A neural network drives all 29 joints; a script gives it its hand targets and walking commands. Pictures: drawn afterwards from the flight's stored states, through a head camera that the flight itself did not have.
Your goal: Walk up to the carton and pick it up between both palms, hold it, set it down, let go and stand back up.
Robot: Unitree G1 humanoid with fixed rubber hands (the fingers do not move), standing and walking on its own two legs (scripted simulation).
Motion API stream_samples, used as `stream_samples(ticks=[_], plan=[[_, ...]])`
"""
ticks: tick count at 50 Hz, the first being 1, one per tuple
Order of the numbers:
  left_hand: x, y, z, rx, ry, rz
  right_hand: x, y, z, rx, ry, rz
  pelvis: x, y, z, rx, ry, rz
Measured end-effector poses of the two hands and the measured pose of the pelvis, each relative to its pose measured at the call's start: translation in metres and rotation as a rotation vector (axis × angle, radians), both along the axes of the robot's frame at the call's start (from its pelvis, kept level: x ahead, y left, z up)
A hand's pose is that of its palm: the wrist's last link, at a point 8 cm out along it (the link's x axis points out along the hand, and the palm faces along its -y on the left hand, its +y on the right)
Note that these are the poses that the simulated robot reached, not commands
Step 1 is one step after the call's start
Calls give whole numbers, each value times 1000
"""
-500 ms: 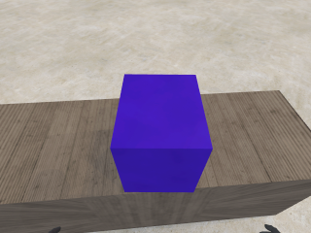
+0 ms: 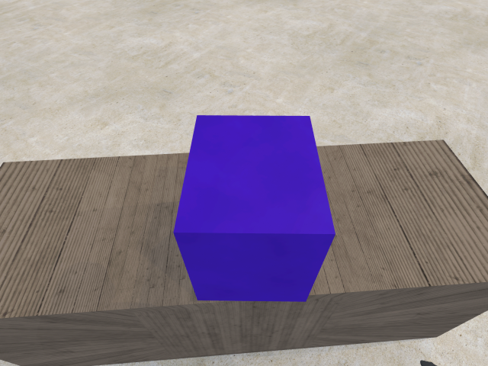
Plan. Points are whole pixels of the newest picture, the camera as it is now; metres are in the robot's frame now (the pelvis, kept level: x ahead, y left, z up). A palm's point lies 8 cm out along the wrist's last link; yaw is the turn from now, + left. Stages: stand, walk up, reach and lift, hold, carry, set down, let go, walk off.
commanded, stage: stand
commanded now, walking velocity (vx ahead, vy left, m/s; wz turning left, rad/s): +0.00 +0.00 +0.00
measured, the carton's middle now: (252, 210) +0.44 +0.00 -0.07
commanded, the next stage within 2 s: none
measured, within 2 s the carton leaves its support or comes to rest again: neither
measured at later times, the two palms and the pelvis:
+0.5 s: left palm out of the picture +0.11 +0.31 -0.11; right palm out of the picture +0.10 -0.31 -0.11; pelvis +0.01 +0.00 +0.00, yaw +0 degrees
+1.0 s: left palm out of the picture +0.10 +0.31 -0.11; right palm out of the picture +0.11 -0.31 -0.11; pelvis +0.01 +0.00 +0.00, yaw +0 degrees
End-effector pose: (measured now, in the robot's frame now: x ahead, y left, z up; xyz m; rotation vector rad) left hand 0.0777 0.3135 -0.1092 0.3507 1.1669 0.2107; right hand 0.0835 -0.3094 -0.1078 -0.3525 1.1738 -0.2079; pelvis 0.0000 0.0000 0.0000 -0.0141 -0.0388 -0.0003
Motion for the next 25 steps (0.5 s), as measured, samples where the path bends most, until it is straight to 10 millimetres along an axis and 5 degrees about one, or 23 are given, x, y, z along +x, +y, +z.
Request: stream_samples(ticks=[25], plan=[[28,-4,3,2,-33,-6,16,-4,0,-6,-5,-5,14,-3,0,2,2,-2]])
